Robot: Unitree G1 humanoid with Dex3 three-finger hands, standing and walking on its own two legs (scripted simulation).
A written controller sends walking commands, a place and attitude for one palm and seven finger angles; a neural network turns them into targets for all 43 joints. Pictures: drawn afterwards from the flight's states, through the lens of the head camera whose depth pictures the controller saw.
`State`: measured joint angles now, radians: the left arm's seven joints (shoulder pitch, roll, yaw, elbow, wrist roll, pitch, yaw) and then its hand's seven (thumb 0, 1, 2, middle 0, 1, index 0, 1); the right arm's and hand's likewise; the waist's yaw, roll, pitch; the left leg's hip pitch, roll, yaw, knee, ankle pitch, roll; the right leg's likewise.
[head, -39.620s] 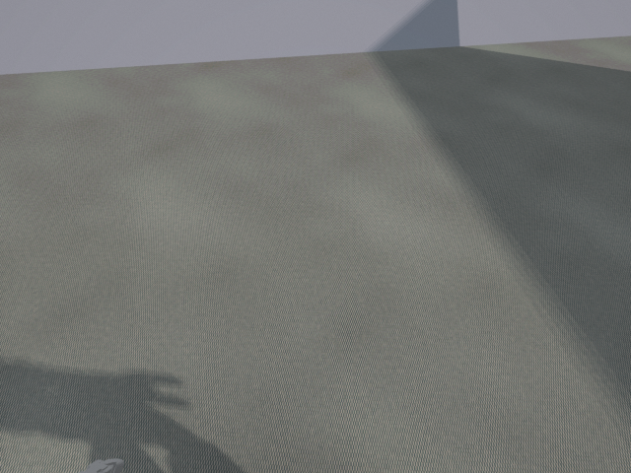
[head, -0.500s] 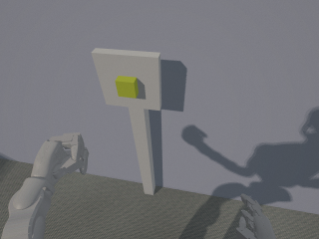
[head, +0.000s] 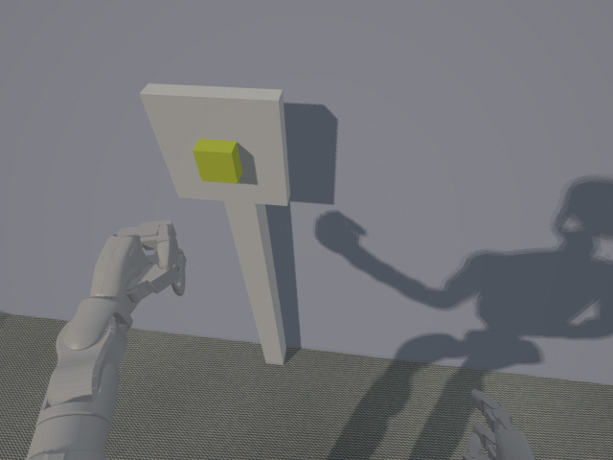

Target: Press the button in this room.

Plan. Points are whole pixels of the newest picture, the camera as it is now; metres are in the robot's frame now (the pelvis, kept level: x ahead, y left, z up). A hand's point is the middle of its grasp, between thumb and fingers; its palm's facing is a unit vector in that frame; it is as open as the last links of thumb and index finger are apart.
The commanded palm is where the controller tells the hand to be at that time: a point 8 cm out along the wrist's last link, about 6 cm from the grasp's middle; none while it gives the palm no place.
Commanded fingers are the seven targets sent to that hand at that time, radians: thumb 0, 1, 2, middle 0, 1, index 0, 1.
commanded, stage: aim a knuckle at the button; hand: left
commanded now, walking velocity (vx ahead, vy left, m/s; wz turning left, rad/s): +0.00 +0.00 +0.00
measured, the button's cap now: (219, 160) +0.50 +0.16 +0.13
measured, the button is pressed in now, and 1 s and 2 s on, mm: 0 0 0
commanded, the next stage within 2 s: press the button with the knuckle in 1.22 s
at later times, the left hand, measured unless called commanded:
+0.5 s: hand (211, 235) +0.38 +0.16 +0.09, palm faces -0.08 -1.00 -0.02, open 3.1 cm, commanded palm +0.37 +0.21 +0.10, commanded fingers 0.00 0.90 0.90 -1.30 -1.50 -1.30 -1.50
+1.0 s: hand (208, 232) +0.39 +0.16 +0.09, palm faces -0.07 -1.00 -0.01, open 3.1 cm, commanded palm +0.37 +0.21 +0.10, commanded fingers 0.00 0.90 0.90 -1.30 -1.50 -1.30 -1.50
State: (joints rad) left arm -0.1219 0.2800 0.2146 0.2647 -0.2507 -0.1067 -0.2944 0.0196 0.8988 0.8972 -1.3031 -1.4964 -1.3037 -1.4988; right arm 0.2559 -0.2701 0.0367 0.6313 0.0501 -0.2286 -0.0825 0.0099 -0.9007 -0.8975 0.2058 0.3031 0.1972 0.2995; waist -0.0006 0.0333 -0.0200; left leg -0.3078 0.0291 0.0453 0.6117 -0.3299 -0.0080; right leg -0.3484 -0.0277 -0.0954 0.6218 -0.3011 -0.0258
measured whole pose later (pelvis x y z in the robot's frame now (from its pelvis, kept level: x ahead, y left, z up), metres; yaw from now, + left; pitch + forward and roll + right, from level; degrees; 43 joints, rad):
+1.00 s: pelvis +0.00 +0.01 +0.00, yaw -1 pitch +5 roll +0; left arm -0.43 0.26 0.19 0.64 -0.20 -0.24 -0.21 0.02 0.90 0.90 -1.30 -1.50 -1.30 -1.50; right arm 0.29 -0.26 0.02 0.64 0.04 -0.07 -0.05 0.01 -0.90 -0.90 0.21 0.30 0.20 0.30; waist -0.04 0.02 -0.04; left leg -0.40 0.03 0.06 0.66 -0.35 0.01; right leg -0.44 -0.03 -0.07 0.65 -0.30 -0.01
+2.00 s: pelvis -0.01 +0.01 -0.01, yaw -1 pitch +8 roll +0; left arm -0.69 0.30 0.23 0.94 -0.16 -0.29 -0.19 0.02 0.90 0.90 -1.30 -1.50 -1.30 -1.50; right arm 0.33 -0.27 0.02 0.65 0.03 -0.04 -0.04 0.01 -0.90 -0.90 0.21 0.30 0.20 0.30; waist -0.08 0.01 -0.04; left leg -0.48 0.03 0.06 0.70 -0.35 0.00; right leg -0.52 -0.02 -0.07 0.69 -0.30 -0.02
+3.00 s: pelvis -0.03 +0.01 -0.02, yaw +0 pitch +11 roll +0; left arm -0.89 0.36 0.24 1.17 -0.14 -0.37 -0.17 0.00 0.81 0.97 -1.30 -1.50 -1.34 -1.50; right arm 0.39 -0.28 0.03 0.69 0.01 -0.08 -0.02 0.00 -0.90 -0.90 0.21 0.30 0.20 0.30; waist -0.12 0.01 -0.05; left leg -0.64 0.03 0.04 0.79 -0.35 0.01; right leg -0.66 -0.03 -0.09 0.75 -0.29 -0.02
